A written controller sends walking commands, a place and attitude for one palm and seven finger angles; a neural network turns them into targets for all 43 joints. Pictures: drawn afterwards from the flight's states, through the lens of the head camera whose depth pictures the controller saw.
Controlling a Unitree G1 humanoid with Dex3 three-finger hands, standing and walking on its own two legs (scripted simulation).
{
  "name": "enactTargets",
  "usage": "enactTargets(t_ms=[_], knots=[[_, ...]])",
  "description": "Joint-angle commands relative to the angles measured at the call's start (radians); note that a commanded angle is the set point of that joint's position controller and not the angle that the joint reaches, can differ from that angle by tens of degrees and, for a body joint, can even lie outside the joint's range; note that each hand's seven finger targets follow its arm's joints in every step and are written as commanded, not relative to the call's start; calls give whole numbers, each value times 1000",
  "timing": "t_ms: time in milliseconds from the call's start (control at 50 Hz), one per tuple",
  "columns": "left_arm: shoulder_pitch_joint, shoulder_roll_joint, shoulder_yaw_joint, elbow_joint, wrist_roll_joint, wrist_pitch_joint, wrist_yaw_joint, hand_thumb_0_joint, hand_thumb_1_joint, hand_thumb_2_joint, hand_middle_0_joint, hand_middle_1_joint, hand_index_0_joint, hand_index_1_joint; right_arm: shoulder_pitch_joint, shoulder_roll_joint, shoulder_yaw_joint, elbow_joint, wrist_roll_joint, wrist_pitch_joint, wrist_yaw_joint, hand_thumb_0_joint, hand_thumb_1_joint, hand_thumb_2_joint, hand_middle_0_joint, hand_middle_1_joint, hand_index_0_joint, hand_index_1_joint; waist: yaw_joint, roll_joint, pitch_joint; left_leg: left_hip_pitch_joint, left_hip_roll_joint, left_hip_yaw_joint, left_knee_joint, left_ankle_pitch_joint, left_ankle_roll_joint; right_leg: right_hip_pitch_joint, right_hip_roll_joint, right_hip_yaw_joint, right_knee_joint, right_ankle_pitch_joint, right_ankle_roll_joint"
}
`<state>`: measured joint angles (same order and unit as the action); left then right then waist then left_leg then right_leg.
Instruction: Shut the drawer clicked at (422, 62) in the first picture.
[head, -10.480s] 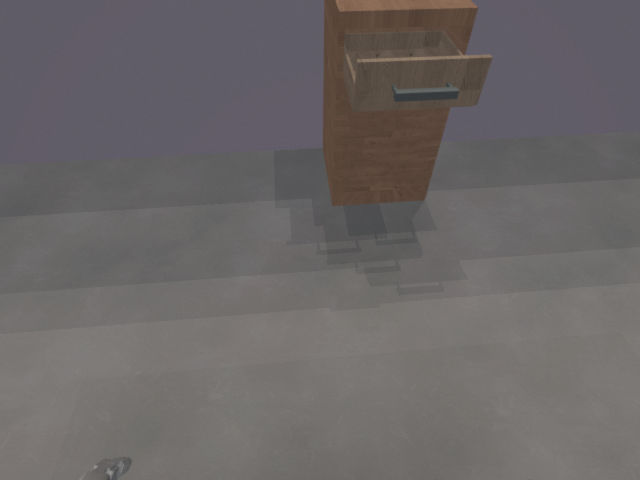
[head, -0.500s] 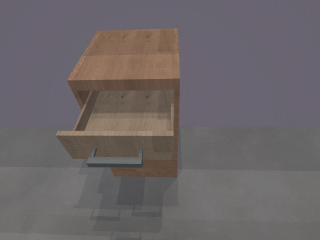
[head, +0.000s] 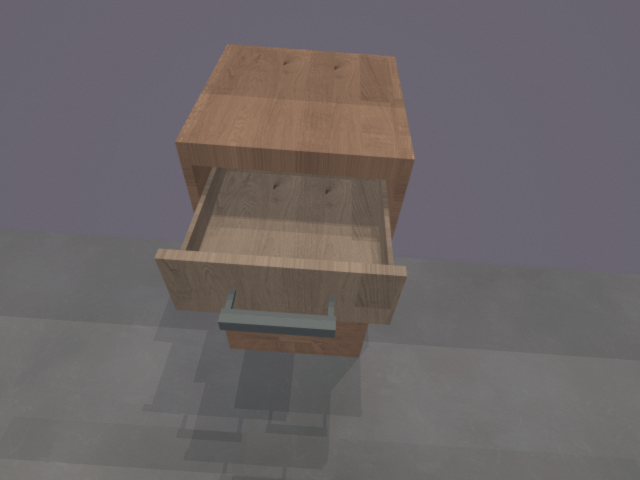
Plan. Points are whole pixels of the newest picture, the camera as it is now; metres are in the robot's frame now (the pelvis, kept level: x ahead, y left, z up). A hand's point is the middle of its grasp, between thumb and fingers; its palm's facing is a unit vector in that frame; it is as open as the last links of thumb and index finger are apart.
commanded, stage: look again from close up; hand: left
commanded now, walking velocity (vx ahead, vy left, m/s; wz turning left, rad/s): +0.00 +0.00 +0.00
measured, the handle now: (279, 311) +0.38 +0.10 -0.07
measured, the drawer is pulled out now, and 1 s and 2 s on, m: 0.23 0.23 0.23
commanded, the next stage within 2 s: shuffle to correct the standing spot in 0.16 s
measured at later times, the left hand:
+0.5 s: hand out of the picture +0.00 +0.17 -0.17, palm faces -0.04 -0.98 -0.19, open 7.4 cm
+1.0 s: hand out of the picture +0.01 +0.05 -0.16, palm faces +0.06 -0.98 -0.19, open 7.3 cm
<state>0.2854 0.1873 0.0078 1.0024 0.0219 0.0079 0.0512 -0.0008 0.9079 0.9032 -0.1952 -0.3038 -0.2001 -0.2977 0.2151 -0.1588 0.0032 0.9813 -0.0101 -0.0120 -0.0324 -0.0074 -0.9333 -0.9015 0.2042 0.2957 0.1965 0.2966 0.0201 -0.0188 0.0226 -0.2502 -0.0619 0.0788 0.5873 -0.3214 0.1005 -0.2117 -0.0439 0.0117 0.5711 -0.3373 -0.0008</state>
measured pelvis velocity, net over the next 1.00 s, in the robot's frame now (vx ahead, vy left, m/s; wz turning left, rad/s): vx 0.03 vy -0.10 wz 0.02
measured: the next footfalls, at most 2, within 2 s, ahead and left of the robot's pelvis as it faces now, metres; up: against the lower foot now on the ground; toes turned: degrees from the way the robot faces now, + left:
right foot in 0.60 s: +0.05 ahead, -0.14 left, +0.00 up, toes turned -4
left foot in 1.38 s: +0.06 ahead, +0.03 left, +0.00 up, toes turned +4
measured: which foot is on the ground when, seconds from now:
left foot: down 0.00-0.90, up 0.92-1.00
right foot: down 0.00-0.36, up 0.38-0.58, down 0.60-1.00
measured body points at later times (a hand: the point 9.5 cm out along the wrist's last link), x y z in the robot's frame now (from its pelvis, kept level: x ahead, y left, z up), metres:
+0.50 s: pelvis +0.02 +0.00 +0.01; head +0.04 +0.00 +0.46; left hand +0.01 +0.22 -0.15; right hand -0.02 -0.22 -0.15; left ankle +0.00 +0.05 -0.73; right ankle -0.02 -0.14 -0.72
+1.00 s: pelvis +0.03 -0.10 +0.01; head +0.05 -0.11 +0.46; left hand +0.00 +0.11 -0.15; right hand +0.04 -0.32 -0.16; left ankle -0.01 +0.04 -0.71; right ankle +0.01 -0.14 -0.73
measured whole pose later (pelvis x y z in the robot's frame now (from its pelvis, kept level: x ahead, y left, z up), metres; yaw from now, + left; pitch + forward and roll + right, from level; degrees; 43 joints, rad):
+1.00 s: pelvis +0.03 -0.10 +0.01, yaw +1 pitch +0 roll +1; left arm 0.33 0.11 -0.01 1.07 0.02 -0.02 0.05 0.01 0.92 0.90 -0.20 -0.30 -0.20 -0.30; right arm 0.26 -0.15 0.00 1.11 0.01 0.02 -0.05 0.00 -0.91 -0.90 0.20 0.30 0.19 0.30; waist 0.02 0.01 0.04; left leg -0.26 0.03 0.02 0.67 -0.45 -0.01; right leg -0.18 0.06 -0.12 0.46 -0.29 -0.11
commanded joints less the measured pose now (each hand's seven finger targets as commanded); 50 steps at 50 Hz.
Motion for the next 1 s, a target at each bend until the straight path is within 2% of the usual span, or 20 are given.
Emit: enactTargets(t_ms=[0,60,120,240,300,380,460,500,540,560,600,620,660,720,780,820,880,920,940,980], knots=[[89,63,2,-26,2,6,-7,0,900,900,-200,-300,-200,-300,75,-125,-17,-40,-6,-14,4,0,-900,-900,200,300,200,300,-4,140,65,-53,215,-294,-359,1,-34,-22,10,-10,-36,-18,-26],[83,55,-2,-26,3,7,-4,0,900,900,-200,-300,-200,-300,103,-147,-20,-32,-5,-14,-1,0,-900,-900,200,300,200,300,-7,-1,72,9,235,-294,-338,148,-42,-48,2,-3,-43,-14,-20],[99,61,-3,-24,-2,6,-3,0,900,900,-200,-300,-200,-300,115,-145,-15,-19,-3,-20,-3,0,-900,-900,200,300,200,300,-3,44,32,84,223,-273,-334,237,-63,-54,-5,16,-59,-1,-19],[106,68,-6,-2,-7,3,-1,0,900,900,-200,-300,-200,-300,139,-136,-7,20,2,-21,-6,0,-900,-900,200,300,200,300,-8,53,16,139,205,-230,-307,366,-81,-39,-19,30,-95,49,-19],[112,59,-9,16,-13,7,-3,0,900,900,-200,-300,-200,-300,162,-125,-6,51,4,-23,-13,0,-900,-900,200,300,200,300,-15,59,30,169,231,-253,-320,382,-83,-64,-6,21,-81,27,-11],[108,50,-7,28,-9,20,-5,0,900,900,-200,-300,-200,-300,185,-129,-15,80,0,-17,-24,0,-900,-900,200,300,200,300,-28,85,24,221,291,-285,-316,442,-41,-143,-1,10,29,-80,1],[93,45,7,22,2,32,-16,0,900,900,-200,-300,-200,-300,167,-140,-29,88,-7,-7,-29,0,-900,-900,200,300,200,300,-23,71,19,156,352,-283,-286,431,78,-180,-14,3,169,-131,-2],[96,33,7,24,2,28,-20,0,900,900,-200,-300,-200,-300,144,-128,-30,89,-9,-8,-26,0,-900,-900,200,300,200,300,-14,76,26,92,345,-267,-273,407,88,-139,-20,-8,124,-104,-7],[122,15,7,40,1,19,-19,0,900,900,-200,-300,-200,-300,123,-118,-31,92,-8,-5,-21,0,-900,-900,200,300,200,300,-1,56,33,1,301,-233,-240,317,46,-28,-16,-19,-31,23,-13],[142,11,6,48,1,11,-16,0,900,900,-200,-300,-200,-300,118,-105,-29,91,-6,-5,-19,0,-900,-900,200,300,200,300,4,31,41,-40,258,-210,-211,260,12,22,-21,3,-122,117,-20],[138,34,2,57,-3,1,-11,0,900,900,-200,-300,-200,-300,134,-58,-21,96,-1,-3,-11,0,-900,-900,200,300,200,300,-14,-31,48,-72,173,-141,-182,139,-37,53,-74,55,-156,223,-53],[137,41,-2,55,-1,0,-10,0,900,900,-200,-300,-200,-300,142,-47,-19,97,0,-5,-6,0,-900,-900,200,300,200,300,-21,-29,45,-56,146,-122,-179,68,-44,22,-95,58,-149,200,-61],[107,41,-3,48,1,0,-11,0,900,900,-200,-300,-200,-300,154,-41,-21,107,-3,11,-4,0,-900,-900,200,300,200,300,-37,-112,73,-16,126,-84,-138,27,-51,-60,-91,64,-186,80,-75],[105,39,-3,40,-1,4,-14,0,900,900,-200,-300,-200,-300,167,-40,-19,112,-7,18,-7,0,-900,-900,200,300,200,300,-44,-37,95,13,144,-87,-137,86,-51,-99,-70,50,-190,80,-73],[123,43,2,27,-1,5,-16,0,900,900,-200,-300,-200,-300,164,-57,-24,112,-7,15,-13,0,-900,-900,200,300,200,300,-35,19,51,20,170,-95,-118,189,-51,-43,-58,28,-151,219,-63],[143,45,-2,46,-10,-23,-9,0,900,900,-200,-300,-200,-300,145,-28,-6,109,0,6,-12,0,-900,-900,200,300,200,300,-24,33,10,20,140,-68,-102,196,-75,40,-97,74,-188,401,-41],[175,98,12,60,-11,-42,5,0,900,900,-200,-300,-200,-300,133,-19,-2,100,14,11,-13,0,-900,-900,200,300,200,300,-5,-36,-21,-73,100,-32,-11,-57,-105,193,-197,159,-222,807,-21],[194,99,18,64,-3,-39,14,0,900,900,-200,-300,-200,-300,114,-28,-9,87,18,21,-21,0,-900,-900,200,300,200,300,13,-68,-2,-137,104,-51,108,-168,-101,216,-256,192,-212,1011,-38],[197,95,17,65,2,-39,17,0,900,900,-200,-300,-200,-300,103,-31,-10,81,19,24,-22,0,-900,-900,200,300,200,300,17,-72,2,-160,106,-66,163,-191,-101,218,-277,197,-203,1077,-65],[175,92,14,54,3,-37,17,0,900,900,-200,-300,-200,-300,98,-36,-18,76,20,37,-21,0,-900,-900,200,300,200,300,8,-59,-22,-182,95,-81,251,-179,-110,232,-270,157,-186,1110,-104]])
